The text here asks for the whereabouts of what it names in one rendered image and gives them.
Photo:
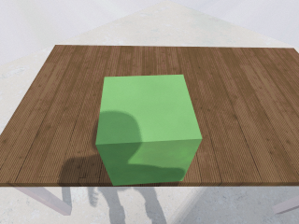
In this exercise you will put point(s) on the table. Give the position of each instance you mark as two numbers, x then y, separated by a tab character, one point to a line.
245	100

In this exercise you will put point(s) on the carton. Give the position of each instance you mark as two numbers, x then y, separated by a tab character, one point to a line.
147	129

